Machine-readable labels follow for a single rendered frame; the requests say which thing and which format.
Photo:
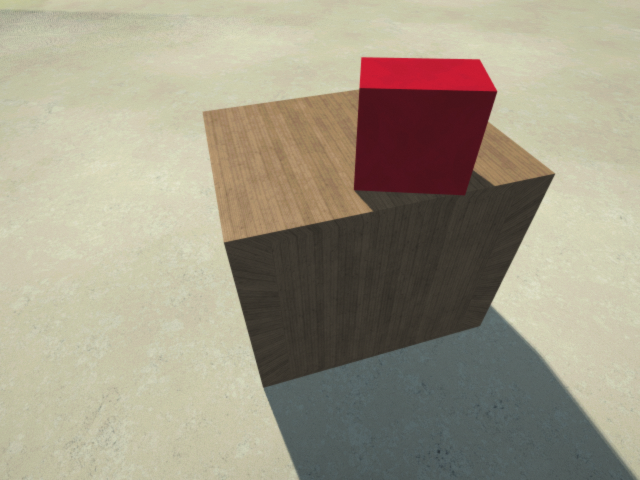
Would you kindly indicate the pedestal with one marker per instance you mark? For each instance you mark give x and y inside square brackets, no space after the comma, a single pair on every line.
[327,275]

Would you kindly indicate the carton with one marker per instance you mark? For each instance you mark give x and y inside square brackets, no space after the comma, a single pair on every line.
[420,125]

